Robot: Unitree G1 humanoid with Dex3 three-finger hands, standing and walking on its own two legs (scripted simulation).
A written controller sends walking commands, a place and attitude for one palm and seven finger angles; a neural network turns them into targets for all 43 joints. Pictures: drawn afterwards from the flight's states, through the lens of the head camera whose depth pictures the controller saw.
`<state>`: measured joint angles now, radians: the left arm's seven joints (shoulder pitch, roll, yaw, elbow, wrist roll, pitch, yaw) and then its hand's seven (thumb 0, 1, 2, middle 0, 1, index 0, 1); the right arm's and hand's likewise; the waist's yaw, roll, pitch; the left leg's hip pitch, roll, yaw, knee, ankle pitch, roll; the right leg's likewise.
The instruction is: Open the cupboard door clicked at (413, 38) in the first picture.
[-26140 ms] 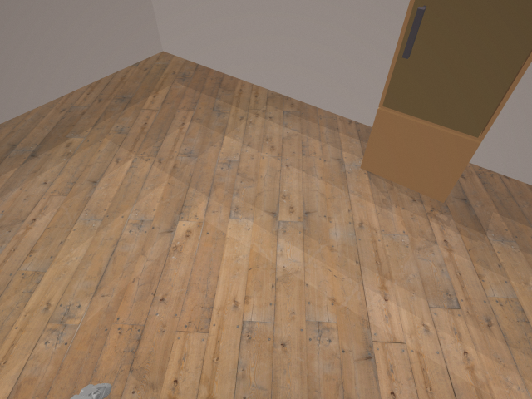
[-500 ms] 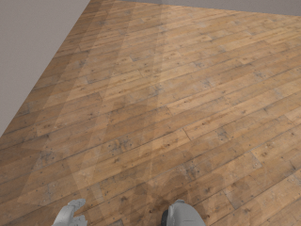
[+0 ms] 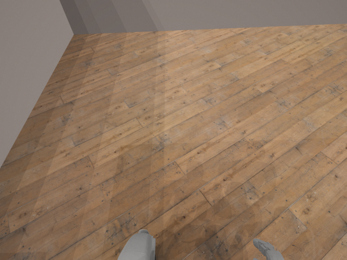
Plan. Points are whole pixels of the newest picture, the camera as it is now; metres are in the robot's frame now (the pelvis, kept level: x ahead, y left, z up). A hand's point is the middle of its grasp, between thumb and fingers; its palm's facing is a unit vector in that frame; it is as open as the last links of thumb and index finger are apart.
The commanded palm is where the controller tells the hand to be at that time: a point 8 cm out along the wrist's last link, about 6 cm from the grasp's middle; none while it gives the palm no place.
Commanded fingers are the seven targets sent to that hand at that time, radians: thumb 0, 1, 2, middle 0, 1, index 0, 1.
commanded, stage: walk to a spot facing it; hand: left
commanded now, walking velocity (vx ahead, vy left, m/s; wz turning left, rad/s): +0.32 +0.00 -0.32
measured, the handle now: out of the picture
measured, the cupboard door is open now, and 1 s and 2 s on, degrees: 40 40 40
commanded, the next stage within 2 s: turn to face it in 0.10 s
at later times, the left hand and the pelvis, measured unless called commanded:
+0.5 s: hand (135, 177) +0.37 +0.18 -0.16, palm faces -0.06 -0.98 -0.19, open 7.3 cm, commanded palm none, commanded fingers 0.00 0.90 0.90 -0.20 -0.30 -0.20 -0.30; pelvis +0.24 +0.00 +0.00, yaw -1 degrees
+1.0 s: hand (130, 197) +0.31 +0.18 -0.17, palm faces +0.34 -0.91 -0.25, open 7.3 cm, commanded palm none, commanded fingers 0.00 0.90 0.90 -0.20 -0.30 -0.20 -0.30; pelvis +0.31 -0.03 -0.01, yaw +18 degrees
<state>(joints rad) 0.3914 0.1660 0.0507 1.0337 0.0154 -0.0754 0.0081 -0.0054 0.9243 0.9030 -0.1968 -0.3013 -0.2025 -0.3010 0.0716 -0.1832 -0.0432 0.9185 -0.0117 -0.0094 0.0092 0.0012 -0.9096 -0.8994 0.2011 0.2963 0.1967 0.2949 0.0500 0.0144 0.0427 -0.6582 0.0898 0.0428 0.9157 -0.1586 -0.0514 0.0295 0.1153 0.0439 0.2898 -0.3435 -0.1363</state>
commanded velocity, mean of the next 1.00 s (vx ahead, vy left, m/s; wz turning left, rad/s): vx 0.03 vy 0.00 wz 0.41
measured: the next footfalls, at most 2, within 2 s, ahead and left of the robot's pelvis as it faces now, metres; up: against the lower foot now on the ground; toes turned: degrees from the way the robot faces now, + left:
left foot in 0.14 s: +0.21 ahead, +0.10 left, +0.00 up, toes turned +2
right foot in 0.56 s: +0.33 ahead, -0.12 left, +0.00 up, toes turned -5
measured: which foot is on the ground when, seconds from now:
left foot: up 0.00-0.12, down 0.14-0.58, up 0.60-1.00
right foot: down 0.00-0.14, up 0.16-0.54, down 0.56-1.00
